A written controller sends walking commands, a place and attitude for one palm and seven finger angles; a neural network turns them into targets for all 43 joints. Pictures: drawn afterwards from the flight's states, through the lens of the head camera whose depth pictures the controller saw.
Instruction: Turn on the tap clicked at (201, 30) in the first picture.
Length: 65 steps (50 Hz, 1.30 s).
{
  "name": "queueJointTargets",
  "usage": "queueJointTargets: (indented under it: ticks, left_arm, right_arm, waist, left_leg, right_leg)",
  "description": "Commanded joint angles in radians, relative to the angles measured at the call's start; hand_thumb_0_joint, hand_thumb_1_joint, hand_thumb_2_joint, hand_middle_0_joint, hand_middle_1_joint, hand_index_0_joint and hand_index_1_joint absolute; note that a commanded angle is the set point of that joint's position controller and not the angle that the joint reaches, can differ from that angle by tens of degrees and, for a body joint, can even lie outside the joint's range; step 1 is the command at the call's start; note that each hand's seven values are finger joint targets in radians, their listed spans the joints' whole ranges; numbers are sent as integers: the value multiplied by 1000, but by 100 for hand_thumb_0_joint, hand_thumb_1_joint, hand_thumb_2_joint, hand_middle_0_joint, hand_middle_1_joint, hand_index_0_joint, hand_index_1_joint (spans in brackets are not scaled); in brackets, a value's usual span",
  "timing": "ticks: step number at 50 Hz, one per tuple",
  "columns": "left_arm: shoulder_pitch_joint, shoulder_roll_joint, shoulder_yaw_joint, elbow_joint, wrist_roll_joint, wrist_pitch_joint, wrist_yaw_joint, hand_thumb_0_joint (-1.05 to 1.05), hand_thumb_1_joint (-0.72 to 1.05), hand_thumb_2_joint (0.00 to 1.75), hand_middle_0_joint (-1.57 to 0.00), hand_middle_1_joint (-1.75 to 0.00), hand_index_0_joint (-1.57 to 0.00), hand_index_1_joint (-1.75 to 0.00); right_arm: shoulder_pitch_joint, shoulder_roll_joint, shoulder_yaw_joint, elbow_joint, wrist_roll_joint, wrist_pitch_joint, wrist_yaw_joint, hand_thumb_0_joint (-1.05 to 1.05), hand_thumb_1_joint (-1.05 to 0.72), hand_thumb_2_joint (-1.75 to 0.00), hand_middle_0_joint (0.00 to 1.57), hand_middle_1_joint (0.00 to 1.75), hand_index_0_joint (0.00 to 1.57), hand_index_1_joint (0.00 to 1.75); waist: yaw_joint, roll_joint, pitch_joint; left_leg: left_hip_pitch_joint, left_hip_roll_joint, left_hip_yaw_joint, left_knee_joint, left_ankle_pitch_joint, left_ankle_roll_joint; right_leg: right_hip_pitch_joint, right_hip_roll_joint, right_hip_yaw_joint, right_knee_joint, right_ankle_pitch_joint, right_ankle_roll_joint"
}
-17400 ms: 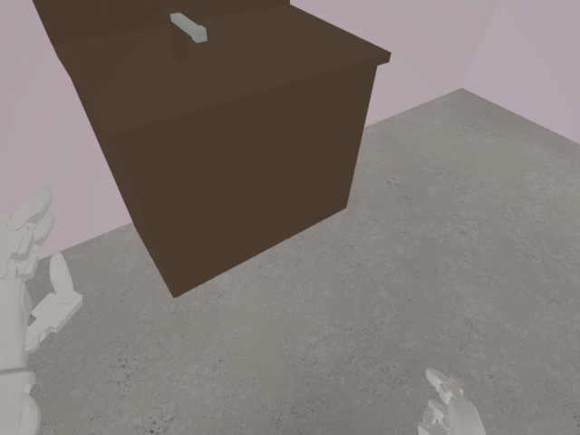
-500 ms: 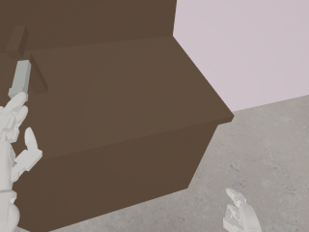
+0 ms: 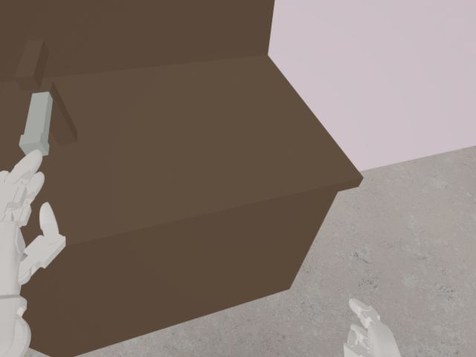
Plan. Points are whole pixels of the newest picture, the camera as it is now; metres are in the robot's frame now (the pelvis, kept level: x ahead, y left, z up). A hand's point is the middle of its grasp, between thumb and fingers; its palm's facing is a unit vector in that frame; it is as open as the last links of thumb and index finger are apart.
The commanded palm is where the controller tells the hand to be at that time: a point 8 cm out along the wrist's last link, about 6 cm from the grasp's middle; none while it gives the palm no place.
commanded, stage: turn the palm inward beside the body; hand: left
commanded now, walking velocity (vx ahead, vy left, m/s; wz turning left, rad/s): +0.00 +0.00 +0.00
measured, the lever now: (34, 145) +0.37 +0.36 +0.16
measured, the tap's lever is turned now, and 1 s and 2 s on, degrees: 2 2 2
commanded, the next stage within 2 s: none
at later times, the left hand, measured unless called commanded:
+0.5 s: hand (43, 256) +0.18 +0.24 +0.18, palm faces +0.63 -0.73 -0.27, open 7.4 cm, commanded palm +0.14 +0.26 +0.19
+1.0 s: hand (80, 248) +0.20 +0.20 +0.17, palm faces +0.52 -0.82 -0.23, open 7.4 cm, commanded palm +0.14 +0.24 +0.20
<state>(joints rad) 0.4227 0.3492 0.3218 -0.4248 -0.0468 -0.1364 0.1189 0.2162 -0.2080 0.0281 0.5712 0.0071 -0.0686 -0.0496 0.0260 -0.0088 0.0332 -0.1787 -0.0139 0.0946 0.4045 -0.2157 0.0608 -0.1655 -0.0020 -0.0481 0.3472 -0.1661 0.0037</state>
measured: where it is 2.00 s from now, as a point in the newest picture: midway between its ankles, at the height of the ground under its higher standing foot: outside the picture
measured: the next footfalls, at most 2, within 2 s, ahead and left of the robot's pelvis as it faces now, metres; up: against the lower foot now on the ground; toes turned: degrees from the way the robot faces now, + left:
none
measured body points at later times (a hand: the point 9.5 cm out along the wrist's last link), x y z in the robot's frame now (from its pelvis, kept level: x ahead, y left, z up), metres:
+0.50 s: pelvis +0.00 -0.05 -0.01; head -0.02 -0.07 +0.44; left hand +0.14 +0.27 +0.19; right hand +0.23 -0.23 -0.09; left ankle +0.00 +0.07 -0.74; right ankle +0.01 -0.12 -0.74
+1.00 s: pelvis +0.02 -0.06 -0.01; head +0.00 -0.10 +0.43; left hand +0.16 +0.25 +0.19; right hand +0.24 -0.28 -0.10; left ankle +0.00 +0.07 -0.74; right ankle +0.01 -0.12 -0.74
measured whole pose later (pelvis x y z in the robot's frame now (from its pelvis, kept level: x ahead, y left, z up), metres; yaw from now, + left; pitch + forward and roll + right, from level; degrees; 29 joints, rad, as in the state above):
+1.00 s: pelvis +0.02 -0.06 -0.01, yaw +5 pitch -3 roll +1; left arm 0.36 0.31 0.36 -0.51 -0.22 0.20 0.07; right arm 0.18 -0.27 0.02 0.71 0.05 -0.18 -0.09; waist 0.10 0.06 -0.04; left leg -0.19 0.01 -0.01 0.54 -0.30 -0.02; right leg -0.18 0.04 -0.10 0.55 -0.33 -0.08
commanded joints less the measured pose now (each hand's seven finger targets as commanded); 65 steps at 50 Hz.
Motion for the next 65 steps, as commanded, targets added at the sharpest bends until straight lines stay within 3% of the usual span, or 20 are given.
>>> queueJointTargets:
  ticks: [1, 2, 3, 4, 5, 7, 9, 11, 13, 15, 19, 20, 25, 28, 31, 35, 39, 46, 55, 65]
  left_arm:
    - [-629, 366, 265, 72, 123, -36, -19, 0, 90, 90, -20, -30, -20, -30]
    - [-485, 126, 20, 28, 46, 3, -40, 0, 90, 90, -20, -30, -20, -30]
    - [-424, 221, 133, -88, -2, 22, -29, 0, 90, 90, -20, -30, -20, -30]
    - [-366, 117, 61, -66, -62, 76, -62, 0, 90, 90, -20, -30, -20, -30]
    - [-307, 66, 33, -32, -106, 128, -80, 0, 90, 90, -20, -30, -20, -30]
    - [-270, 41, -41, -119, -84, 204, -90, 0, 90, 90, -20, -30, -20, -30]
    - [-191, 99, -32, -180, -5, 250, -71, 0, 90, 90, -20, -30, -20, -30]
    - [-221, 154, -2, -302, 56, 257, -27, 0, 90, 90, -20, -30, -20, -30]
    - [-195, 163, 68, -300, 37, 222, 21, 0, 90, 90, -20, -30, -20, -30]
    - [-236, 261, 195, -379, -2, 154, 71, 0, 90, 90, -20, -30, -20, -30]
    - [-288, 152, 120, -283, -34, 81, 101, 0, 90, 90, -20, -30, -20, -30]
    - [-327, 171, 117, -271, -18, 90, 96, 0, 90, 90, -20, -30, -20, -30]
    - [-375, 122, -19, -157, -50, 224, -14, 0, 90, 90, -20, -30, -20, -30]
    - [-408, 197, 32, -156, -71, 290, -54, 0, 90, 90, -20, -30, -20, -30]
    - [-400, 227, 123, -195, -92, 277, -28, 0, 90, 90, -20, -30, -20, -30]
    - [-237, 261, 237, -229, -125, 229, 15, 0, 90, 90, -20, -30, -20, -30]
    - [-138, 204, 206, -258, -143, 243, -4, 0, 90, 90, -20, -30, -20, -30]
    - [-211, 164, 153, -290, -174, 267, -45, 0, 90, 90, -20, -30, -20, -30]
    - [-242, 156, 135, -344, -158, 294, 3, 0, 90, 90, -20, -30, -20, -30]
    - [-250, 118, 116, -370, -193, 413, 8, 0, 90, 90, -20, -30, -20, -30]
  right_arm:
    - [-78, -83, -34, -96, -46, -84, -36, 0, -90, -90, 20, 30, 20, 30]
    - [-104, -88, -13, -104, -35, -100, 22, 0, -90, -90, 20, 30, 20, 30]
    - [-67, -173, -64, -81, -38, -88, 32, 0, -90, -90, 20, 30, 20, 30]
    - [-111, -158, -57, -95, -22, -100, 25, 0, -90, -90, 20, 30, 20, 30]
    - [-144, -153, -45, -87, -3, -104, 28, 0, -90, -90, 20, 30, 20, 30]
    - [-188, -155, -31, -83, 8, -107, 43, 0, -90, -90, 20, 30, 20, 30]
    - [-203, -163, -26, -97, 7, -95, 56, 0, -90, -90, 20, 30, 20, 30]
    - [-231, -146, -20, -129, -6, -80, 63, 0, -90, -90, 20, 30, 20, 30]
    - [-240, -134, -20, -122, -10, -76, 52, 0, -90, -90, 20, 30, 20, 30]
    - [-248, -125, -21, -111, -13, -79, 36, 0, -90, -90, 20, 30, 20, 30]
    - [-210, -109, -19, -60, -12, -99, 23, 0, -90, -90, 20, 30, 20, 30]
    - [-210, -111, -14, -53, -10, -100, 18, 0, -90, -90, 20, 30, 20, 30]
    - [-249, -128, -3, -41, 12, -115, -29, 0, -90, -90, 20, 30, 20, 30]
    - [-276, -131, -12, -32, 18, -119, -57, 0, -90, -90, 20, 30, 20, 30]
    - [-312, -114, -15, -24, 16, -128, -54, 0, -90, -90, 20, 30, 20, 30]
    - [-274, -115, -25, -19, 20, -130, -29, 0, -90, -90, 20, 30, 20, 30]
    - [-219, -118, -24, -33, 27, -126, -17, 0, -90, -90, 20, 30, 20, 30]
    - [-202, -134, -32, -40, 41, -178, -41, 0, -90, -90, 20, 30, 20, 30]
    - [-239, -122, -18, -42, 41, -214, -44, 0, -90, -90, 20, 30, 20, 30]
    - [-296, -117, 4, -44, 48, -197, -46, 0, -90, -90, 20, 30, 20, 30]
  waist:
    - [59, 278, -240]
    - [-31, 134, -141]
    - [7, 161, -295]
    - [53, 192, -318]
    - [54, 169, -316]
    - [70, 126, -212]
    - [56, 67, -115]
    - [56, 59, -118]
    - [55, -6, -129]
    - [78, -1, -202]
    - [48, 117, -162]
    - [40, 178, -143]
    - [15, 101, -32]
    - [36, -20, -35]
    - [64, -50, -88]
    - [98, 6, -204]
    - [82, 53, -229]
    - [60, -27, -156]
    - [80, 87, -148]
    - [86, 44, -102]
  left_leg:
    - [75, 67, -162, -58, 228, -122]
    - [128, 82, -176, -75, 424, -175]
    - [238, 103, -175, -56, 447, -172]
    - [252, 81, -169, -40, 425, -162]
    - [251, 83, -163, -44, 406, -160]
    - [131, 70, -139, -35, 319, -125]
    - [40, 67, -133, -38, 285, -96]
    - [8, 59, -132, -40, 258, -90]
    - [-4, 53, -122, -18, 185, -77]
    - [10, 44, -109, 5, 150, -72]
    - [2, 22, -94, 47, 42, -61]
    - [-1, 16, -91, 48, -7, -54]
    - [-31, -1, -95, 46, -125, -27]
    - [-51, 13, -109, 78, -105, -32]
    - [-80, 30, -135, 119, -57, -55]
    - [-90, 20, -130, 134, 77, -60]
    - [-52, 5, -93, 139, 201, -45]
    - [-7, 3, -102, 122, 181, -26]
    - [7, -2, -102, 85, 121, -31]
    - [16, 9, -128, 27, 61, -38]
  right_leg:
    - [35, 42, 13, 186, -5, -47]
    - [-85, 75, -53, 123, -36, -44]
    - [-81, 75, -26, 155, -11, -37]
    - [-83, 53, -10, 144, -13, -37]
    - [-72, 52, -18, 143, -2, -36]
    - [-31, 37, -43, 117, 51, -40]
    - [-28, 33, -56, 111, 62, -39]
    - [-24, 32, -53, 124, 46, -44]
    - [-38, 38, -55, 128, 7, -37]
    - [-19, 48, -39, 123, -12, -36]
    - [-83, 32, -14, 104, -80, -28]
    - [-96, 27, -2, 92, -112, -30]
    - [-88, -13, 67, -5, -229, -15]
    - [-39, -65, 161, -74, -324, 12]
    - [25, -124, 234, -62, -221, 38]
    - [111, -116, 189, 61, 187, 49]
    - [125, -86, 120, 138, 503, 53]
    - [28, -49, 68, 108, 349, 44]
    - [-11, -20, 35, 86, 92, -2]
    - [-16, 0, -4, 55, -33, -14]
